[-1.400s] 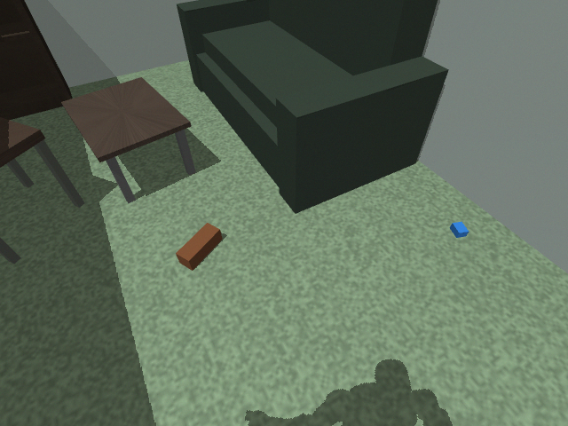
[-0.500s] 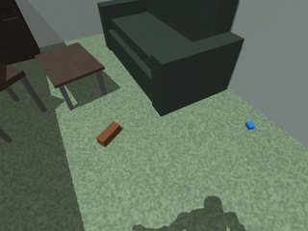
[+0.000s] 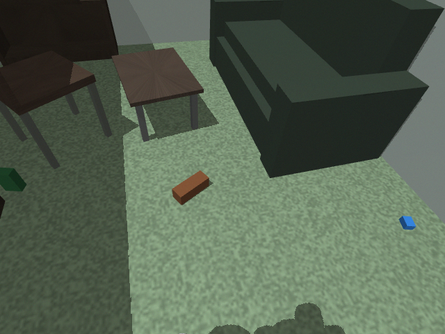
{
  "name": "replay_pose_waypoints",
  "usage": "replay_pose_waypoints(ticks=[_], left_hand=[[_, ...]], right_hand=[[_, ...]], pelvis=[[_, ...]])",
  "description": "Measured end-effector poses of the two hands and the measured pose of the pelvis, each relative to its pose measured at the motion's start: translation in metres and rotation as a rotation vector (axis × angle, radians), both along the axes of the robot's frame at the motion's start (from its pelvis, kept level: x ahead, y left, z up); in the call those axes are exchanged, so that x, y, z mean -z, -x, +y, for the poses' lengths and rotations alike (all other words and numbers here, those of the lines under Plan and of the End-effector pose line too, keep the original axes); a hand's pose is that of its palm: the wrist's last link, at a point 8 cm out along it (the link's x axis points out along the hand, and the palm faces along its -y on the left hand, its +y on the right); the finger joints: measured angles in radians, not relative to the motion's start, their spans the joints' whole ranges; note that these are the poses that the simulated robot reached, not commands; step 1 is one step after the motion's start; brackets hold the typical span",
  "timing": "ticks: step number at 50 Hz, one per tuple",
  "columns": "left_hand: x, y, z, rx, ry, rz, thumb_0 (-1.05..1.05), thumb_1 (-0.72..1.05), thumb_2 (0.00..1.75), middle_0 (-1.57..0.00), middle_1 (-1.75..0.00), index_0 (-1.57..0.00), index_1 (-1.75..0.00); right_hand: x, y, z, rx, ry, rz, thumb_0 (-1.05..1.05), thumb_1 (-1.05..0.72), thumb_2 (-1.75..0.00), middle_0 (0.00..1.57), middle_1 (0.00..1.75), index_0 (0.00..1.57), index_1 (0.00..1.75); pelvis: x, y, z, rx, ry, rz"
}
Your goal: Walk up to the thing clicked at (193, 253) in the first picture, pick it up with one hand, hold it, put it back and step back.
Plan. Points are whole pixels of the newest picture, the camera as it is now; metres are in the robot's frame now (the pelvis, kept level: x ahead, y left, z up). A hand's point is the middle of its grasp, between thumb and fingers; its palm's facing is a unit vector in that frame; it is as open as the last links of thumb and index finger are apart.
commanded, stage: walk up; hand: left
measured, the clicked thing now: (191, 187) +0.98 +0.22 -0.73
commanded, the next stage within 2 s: none
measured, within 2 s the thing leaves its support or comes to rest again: neither
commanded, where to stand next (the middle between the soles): +0.81 -0.26 m, yaw +21 degrees
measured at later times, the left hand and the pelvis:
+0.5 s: hand (119, 275) +0.27 +0.27 -0.15, palm faces +0.11 -0.93 -0.34, open 7.4 cm; pelvis +0.22 -0.03 -0.01, yaw +9 degrees
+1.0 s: hand (174, 235) +0.39 +0.17 -0.18, palm faces +0.24 -0.92 -0.31, open 7.4 cm; pelvis +0.43 -0.10 -0.03, yaw +15 degrees
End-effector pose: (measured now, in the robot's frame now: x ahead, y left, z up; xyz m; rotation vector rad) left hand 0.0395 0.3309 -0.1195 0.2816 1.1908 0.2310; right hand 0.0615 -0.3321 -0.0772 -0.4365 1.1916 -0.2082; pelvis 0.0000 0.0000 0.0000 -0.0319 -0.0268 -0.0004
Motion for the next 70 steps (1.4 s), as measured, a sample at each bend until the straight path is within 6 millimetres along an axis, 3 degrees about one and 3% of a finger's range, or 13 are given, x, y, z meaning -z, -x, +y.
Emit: replay_pose_waypoints(ticks=[5, 11, 16, 20, 24, 30, 36, 41, 47, 52, 57, 62, 70], left_hand=[[0.027, -0.017, 0.025, -0.026, 0.005, 0.067, 0.01, 0.91, 0.90, -0.20, -0.29, -0.20, -0.29], [0.012, -0.072, 0.017, -0.024, 0.049, 0.002, 0.01, 0.91, 0.90, -0.20, -0.29, -0.20, -0.29], [0.000, -0.114, 0.011, -0.037, 0.047, -0.037, 0.01, 0.91, 0.90, -0.20, -0.29, -0.20, -0.29], [-0.007, -0.149, 0.002, -0.055, 0.028, -0.036, 0.01, 0.91, 0.90, -0.20, -0.29, -0.20, -0.29], [-0.010, -0.199, -0.015, -0.065, -0.002, -0.054, 0.01, 0.91, 0.90, -0.20, -0.29, -0.20, -0.29], [-0.017, -0.278, -0.059, -0.074, -0.049, -0.160, 0.01, 0.91, 0.90, -0.20, -0.29, -0.20, -0.29], [-0.033, -0.297, -0.096, -0.139, -0.037, -0.148, 0.01, 0.90, 0.90, -0.21, -0.30, -0.21, -0.30], [-0.027, -0.299, -0.110, -0.176, -0.027, -0.079, 0.01, 0.90, 0.90, -0.21, -0.30, -0.21, -0.30], [0.003, -0.315, -0.117, -0.223, 0.010, -0.018, 0.01, 0.90, 0.90, -0.21, -0.30, -0.21, -0.30], [0.028, -0.352, -0.128, -0.208, 0.044, 0.026, 0.01, 0.91, 0.90, -0.20, -0.29, -0.20, -0.29], [0.022, -0.402, -0.139, -0.164, 0.058, 0.004, 0.01, 0.91, 0.90, -0.20, -0.29, -0.20, -0.29], [0.010, -0.446, -0.150, -0.164, 0.029, -0.044, 0.01, 0.91, 0.90, -0.20, -0.29, -0.20, -0.29], [-0.006, -0.497, -0.198, -0.184, -0.080, -0.052, 0.01, 0.91, 0.90, -0.20, -0.29, -0.20, -0.29]], right_hand=[[-0.001, -0.053, 0.011, -0.028, 0.073, -0.105, 0.01, -0.91, -0.90, 0.21, 0.30, 0.20, 0.30], [-0.011, -0.083, 0.029, -0.045, 0.044, -0.082, 0.01, -0.91, -0.90, 0.21, 0.30, 0.20, 0.30], [-0.010, -0.114, 0.031, -0.073, 0.015, -0.049, 0.01, -0.90, -0.90, 0.21, 0.31, 0.20, 0.30], [-0.003, -0.149, 0.018, -0.091, 0.000, -0.030, 0.01, -0.90, -0.90, 0.21, 0.31, 0.21, 0.30], [0.010, -0.194, -0.008, -0.113, -0.002, -0.015, 0.01, -0.90, -0.90, 0.21, 0.31, 0.21, 0.30], [0.040, -0.282, -0.056, -0.156, 0.017, 0.013, 0.01, -0.90, -0.90, 0.21, 0.31, 0.21, 0.30], [0.022, -0.383, -0.062, -0.235, -0.015, -0.070, 0.01, -0.91, -0.90, 0.21, 0.30, 0.20, 0.30], [0.010, -0.450, -0.062, -0.294, -0.019, -0.110, 0.01, -0.91, -0.90, 0.21, 0.30, 0.20, 0.30], [0.010, -0.512, -0.055, -0.344, 0.014, -0.103, 0.01, -0.91, -0.90, 0.21, 0.30, 0.20, 0.30], [0.013, -0.542, -0.063, -0.320, 0.051, -0.154, 0.01, -0.91, -0.90, 0.21, 0.30, 0.20, 0.30], [-0.003, -0.552, -0.086, -0.271, 0.067, -0.160, 0.01, -0.90, -0.90, 0.21, 0.31, 0.21, 0.30], [-0.005, -0.567, -0.127, -0.283, 0.085, -0.103, 0.01, -0.90, -0.90, 0.21, 0.31, 0.21, 0.30], [0.029, -0.628, -0.222, -0.258, 0.110, -0.064, 0.01, -0.90, -0.90, 0.21, 0.31, 0.21, 0.30]], pelvis=[[0.019, -0.037, 0.020, -0.028, -0.036, -0.025], [0.003, -0.079, 0.021, -0.077, -0.038, -0.028], [-0.003, -0.122, 0.012, -0.115, -0.045, -0.027], [-0.002, -0.161, -0.003, -0.132, -0.052, -0.014], [0.006, -0.204, -0.026, -0.148, -0.068, 0.005], [0.022, -0.264, -0.065, -0.181, -0.032, 0.002], [0.002, -0.317, -0.085, -0.207, -0.053, 0.001], [-0.001, -0.359, -0.096, -0.221, -0.031, 0.001], [0.013, -0.411, -0.101, -0.256, -0.022, 0.000], [0.027, -0.443, -0.104, -0.260, -0.053, -0.014], [0.016, -0.472, -0.123, -0.257, -0.053, -0.021], [0.014, -0.502, -0.151, -0.263, -0.052, -0.010], [0.033, -0.562, -0.215, -0.273, -0.027, -0.013]])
